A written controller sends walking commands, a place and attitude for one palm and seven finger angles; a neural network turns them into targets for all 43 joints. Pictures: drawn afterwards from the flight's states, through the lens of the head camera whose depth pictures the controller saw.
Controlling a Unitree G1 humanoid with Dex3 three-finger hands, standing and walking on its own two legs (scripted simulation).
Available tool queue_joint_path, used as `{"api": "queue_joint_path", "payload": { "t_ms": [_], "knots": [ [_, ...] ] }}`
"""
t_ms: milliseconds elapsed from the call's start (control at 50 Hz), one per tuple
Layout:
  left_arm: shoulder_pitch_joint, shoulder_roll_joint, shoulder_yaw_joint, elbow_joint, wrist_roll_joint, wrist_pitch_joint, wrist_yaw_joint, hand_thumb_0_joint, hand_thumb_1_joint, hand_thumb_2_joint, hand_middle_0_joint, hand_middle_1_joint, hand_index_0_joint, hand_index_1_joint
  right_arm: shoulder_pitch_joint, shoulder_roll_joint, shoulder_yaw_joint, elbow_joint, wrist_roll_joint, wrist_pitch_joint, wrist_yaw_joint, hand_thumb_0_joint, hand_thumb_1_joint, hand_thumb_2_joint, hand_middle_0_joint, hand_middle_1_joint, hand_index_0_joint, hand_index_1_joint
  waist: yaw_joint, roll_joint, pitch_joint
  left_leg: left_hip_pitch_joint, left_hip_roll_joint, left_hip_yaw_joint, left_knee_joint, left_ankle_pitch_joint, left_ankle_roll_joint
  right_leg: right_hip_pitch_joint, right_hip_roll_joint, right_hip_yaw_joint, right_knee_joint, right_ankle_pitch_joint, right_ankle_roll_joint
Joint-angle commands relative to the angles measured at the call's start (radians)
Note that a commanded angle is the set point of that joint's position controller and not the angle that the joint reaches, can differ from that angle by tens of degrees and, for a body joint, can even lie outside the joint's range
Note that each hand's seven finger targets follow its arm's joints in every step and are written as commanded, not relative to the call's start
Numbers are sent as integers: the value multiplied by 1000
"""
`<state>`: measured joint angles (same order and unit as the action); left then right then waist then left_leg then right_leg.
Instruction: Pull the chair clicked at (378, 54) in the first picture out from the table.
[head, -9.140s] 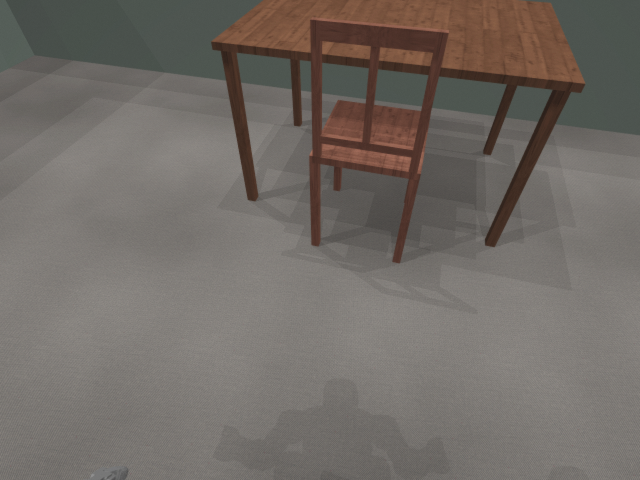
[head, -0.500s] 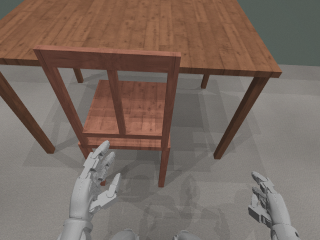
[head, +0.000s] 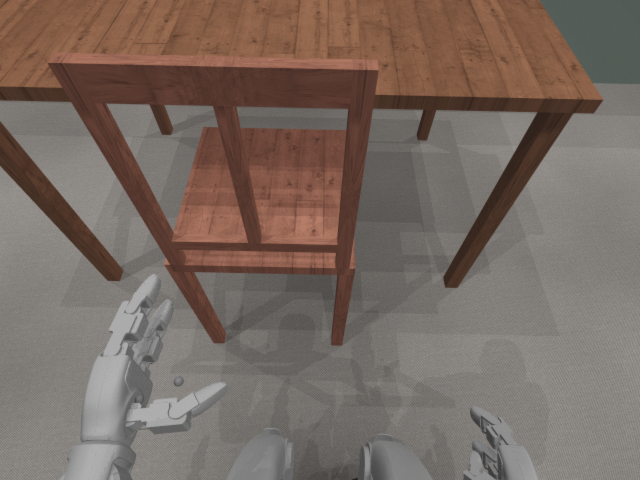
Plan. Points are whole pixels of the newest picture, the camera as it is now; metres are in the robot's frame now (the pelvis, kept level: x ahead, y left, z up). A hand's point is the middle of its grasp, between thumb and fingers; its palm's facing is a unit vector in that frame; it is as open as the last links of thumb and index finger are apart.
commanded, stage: raise the hand toward the chair's back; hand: left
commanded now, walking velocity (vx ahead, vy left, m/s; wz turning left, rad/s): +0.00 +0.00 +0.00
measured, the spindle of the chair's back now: (242, 184) +0.52 +0.15 +0.02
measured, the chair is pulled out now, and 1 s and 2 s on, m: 0.00 0.00 0.00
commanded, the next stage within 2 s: aim the fingers beside a spindle in 1.22 s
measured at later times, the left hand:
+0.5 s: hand (145, 358) +0.24 +0.20 +0.05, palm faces +0.05 -1.00 -0.04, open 16.7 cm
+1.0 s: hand (132, 343) +0.26 +0.22 +0.05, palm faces +0.04 -1.00 -0.04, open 16.9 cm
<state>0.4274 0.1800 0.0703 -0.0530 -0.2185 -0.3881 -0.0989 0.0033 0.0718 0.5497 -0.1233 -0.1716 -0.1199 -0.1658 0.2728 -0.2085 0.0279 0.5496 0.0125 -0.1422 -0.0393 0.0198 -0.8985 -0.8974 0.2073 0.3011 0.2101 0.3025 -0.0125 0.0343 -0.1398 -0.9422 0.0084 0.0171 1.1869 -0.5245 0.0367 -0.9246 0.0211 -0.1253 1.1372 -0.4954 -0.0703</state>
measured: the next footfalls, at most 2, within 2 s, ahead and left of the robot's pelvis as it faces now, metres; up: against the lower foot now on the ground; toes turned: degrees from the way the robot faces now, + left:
none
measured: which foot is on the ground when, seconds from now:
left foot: down 0.00-1.00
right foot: down 0.00-1.00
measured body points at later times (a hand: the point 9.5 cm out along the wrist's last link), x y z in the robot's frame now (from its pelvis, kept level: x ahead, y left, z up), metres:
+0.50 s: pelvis +0.02 +0.01 +0.01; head +0.09 +0.03 +0.45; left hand +0.23 +0.26 +0.05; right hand +0.22 -0.21 -0.06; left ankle +0.03 +0.10 -0.64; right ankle +0.03 -0.08 -0.64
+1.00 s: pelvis +0.01 +0.02 +0.02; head +0.09 +0.03 +0.46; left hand +0.25 +0.27 +0.06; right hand +0.18 -0.23 -0.06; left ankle +0.03 +0.10 -0.64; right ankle +0.03 -0.08 -0.64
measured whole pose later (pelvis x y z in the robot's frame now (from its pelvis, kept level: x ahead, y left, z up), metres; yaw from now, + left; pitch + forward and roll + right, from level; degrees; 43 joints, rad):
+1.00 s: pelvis +0.01 +0.02 +0.02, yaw +0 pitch +15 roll -3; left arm 0.29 0.26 0.20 0.10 -0.28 -0.40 -0.24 -0.01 -0.50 0.30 -0.06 -0.08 -0.06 -0.08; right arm 0.25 -0.27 0.02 0.54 0.02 -0.17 -0.05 0.02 -0.90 -0.90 0.20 0.30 0.21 0.30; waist -0.02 0.03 -0.13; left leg -0.86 -0.01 0.02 1.10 -0.51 0.06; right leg -0.83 0.01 -0.12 1.04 -0.47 -0.04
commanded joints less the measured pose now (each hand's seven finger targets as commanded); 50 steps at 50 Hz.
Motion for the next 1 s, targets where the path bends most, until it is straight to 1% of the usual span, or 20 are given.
{"api": "queue_joint_path", "payload": {
  "t_ms": [0, 40, 60, 140, 180, 220, 240, 280, 300, 380, 420, 620, 680, 760, 800, 840, 880, 920, 940, 980],
  "knots": [
    [-14, 87, 40, -163, 4, -141, -7, 0, -150, 450, -95, -135, -95, -135, -103, -148, -70, -171, 0, -82, -10, 0, -900, -900, 200, 300, 200, 300, -6, -49, -204, 74, -7, -65, -166, 150, -7, 174, -24, 119, -191, 56, 45],
    [-14, 110, 56, -139, 2, -145, -26, 0, -197, 430, -90, -128, -90, -128, -101, -157, -76, -172, 6, -83, -11, 0, -900, -900, 200, 300, 200, 300, -1, -33, -192, 73, -8, -63, -176, 138, -7, 169, -23, 122, -199, 29, 43],
    [-15, 107, 53, -157, -2, -148, -33, 0, -220, 420, -88, -124, -88, -124, -96, -161, -78, -178, 7, -85, -11, 0, -900, -900, 200, 300, 200, 300, 0, -9, -206, 97, -8, -60, -184, 151, -7, 174, -24, 116, -198, 51, 42],
    [-27, 146, 104, -173, -20, -134, -32, 0, -313, 380, -79, -109, -79, -109, -83, -165, -82, -182, 9, -77, -18, 0, -900, -900, 200, 300, 200, 300, 8, -7, -234, 131, -8, -61, -201, 202, -7, 211, -17, 102, -195, 120, 43],
    [-26, 143, 111, -187, -26, -140, -28, 0, -360, 360, -74, -102, -74, -102, -81, -161, -82, -181, 8, -74, -16, 0, -900, -900, 200, 300, 200, 300, 13, 20, -236, 155, -8, -63, -211, 235, -12, 224, -16, 94, -191, 161, 39],
    [-38, 128, 102, -162, -28, -137, -29, 0, -407, 340, -69, -95, -69, -95, -80, -162, -79, -179, 6, -71, -13, 0, -900, -900, 200, 300, 200, 300, -2, 13, -210, 160, -6, -64, -209, 238, -13, 203, -13, 86, -192, 172, 41],
    [-51, 141, 111, -156, -24, -139, -30, 0, -430, 330, -67, -91, -67, -91, -74, -166, -79, -173, 6, -69, -13, 0, -900, -900, 200, 300, 200, 300, -5, 3, -214, 165, -3, -71, -210, 253, -13, 201, -10, 80, -186, 183, 40],
    [-63, 135, 102, -143, -23, -134, -45, 0, -477, 310, -62, -84, -62, -84, -73, -168, -77, -177, 4, -66, -10, 0, -900, -900, 200, 300, 200, 300, -9, 24, -215, 178, -3, -71, -209, 263, -15, 194, -11, 76, -184, 199, 40],
    [-75, 133, 96, -123, -24, -127, -56, 0, -500, 300, -60, -80, -60, -80, -73, -170, -75, -179, 6, -65, -11, 0, -900, -900, 200, 300, 200, 300, -16, 8, -199, 175, -3, -72, -210, 251, -16, 188, -10, 76, -189, 191, 42],
    [-102, 157, 120, -127, -35, -107, -89, 0, -500, 300, -60, -80, -60, -80, -73, -174, -71, -185, 9, -62, -13, 0, -900, -900, 200, 300, 200, 300, -7, 40, -225, 211, -2, -78, -221, 286, -19, 206, -9, 71, -192, 218, 38],
    [-120, 170, 138, -141, -46, -98, -98, 0, -500, 300, -60, -80, -60, -80, -69, -173, -69, -183, 8, -63, -15, 0, -900, -900, 200, 300, 200, 300, -6, 30, -248, 227, -1, -80, -223, 311, -21, 224, -9, 68, -194, 242, 39],
    [-184, 199, 183, -82, -66, -75, -137, 0, -500, 300, -60, -80, -60, -80, -66, -181, -65, -166, 14, -70, -23, 0, -900, -900, 200, 300, 200, 300, -6, 24, -237, 252, 2, -92, -247, 320, -29, 216, -9, 57, -209, 227, 40],
    [-205, 221, 202, -80, -72, -71, -146, 0, -500, 300, -60, -80, -60, -80, -66, -185, -65, -162, 17, -73, -25, 0, -900, -900, 200, 300, 200, 300, -2, 49, -237, 270, 3, -97, -264, 317, -35, 215, -8, 55, -216, 209, 38],
    [-184, 198, 198, -40, -87, -64, -156, 0, -500, 300, -60, -80, -60, -80, -65, -185, -66, -158, 20, -79, -26, 0, -900, -900, 200, 300, 200, 300, -3, 7, -230, 251, -2, -88, -268, 307, -27, 243, -9, 58, -231, 215, 41],
    [-189, 205, 203, -35, -89, -68, -157, 0, -500, 300, -60, -80, -60, -80, -66, -189, -69, -158, 20, -82, -24, 0, -900, -900, 200, 300, 200, 300, -1, -7, -227, 236, -3, -88, -272, 283, -27, 246, -11, 61, -234, 196, 42],
    [-191, 218, 207, -35, -83, -73, -152, 0, -500, 300, -60, -80, -60, -80, -69, -189, -69, -155, 19, -84, -23, 0, -900, -900, 200, 300, 200, 300, 0, 20, -215, 235, -3, -87, -272, 283, -25, 240, -11, 63, -235, 192, 38],
    [-196, 222, 211, -37, -80, -81, -146, 0, -500, 300, -60, -80, -60, -80, -67, -190, -70, -157, 18, -84, -21, 0, -900, -900, 200, 300, 200, 300, -1, 8, -217, 230, -2, -85, -272, 271, -24, 239, -12, 66, -236, 180, 40],
    [-200, 218, 202, -58, -77, -91, -144, 0, -500, 300, -60, -80, -60, -80, -66, -188, -69, -157, 18, -88, -19, 0, -900, -900, 200, 300, 200, 300, 0, 47, -214, 246, -1, -86, -277, 282, -29, 231, -13, 64, -233, 184, 37],
    [-198, 237, 220, -46, -73, -91, -136, 0, -500, 300, -60, -80, -60, -80, -64, -190, -70, -154, 16, -85, -19, 0, -900, -900, 200, 300, 200, 300, 0, 24, -212, 232, -2, -84, -273, 281, -25, 240, -12, 66, -234, 187, 38],
    [-201, 225, 210, -70, -73, -100, -130, 0, -500, 300, -60, -80, -60, -80, -68, -187, -70, -156, 15, -86, -17, 0, -900, -900, 200, 300, 200, 300, 1, 52, -229, 255, 0, -86, -274, 291, -29, 231, -12, 64, -229, 190, 37]
  ]
}}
